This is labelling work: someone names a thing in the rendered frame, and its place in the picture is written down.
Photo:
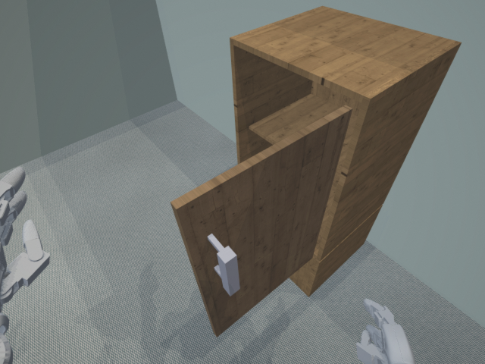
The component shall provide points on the cupboard door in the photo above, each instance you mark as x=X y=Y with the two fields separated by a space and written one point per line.
x=268 y=210

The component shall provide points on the handle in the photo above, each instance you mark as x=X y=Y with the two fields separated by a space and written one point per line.
x=228 y=266

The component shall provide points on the robot left hand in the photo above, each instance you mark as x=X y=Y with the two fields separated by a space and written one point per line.
x=27 y=266

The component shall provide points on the robot right hand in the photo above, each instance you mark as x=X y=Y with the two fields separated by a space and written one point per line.
x=392 y=344

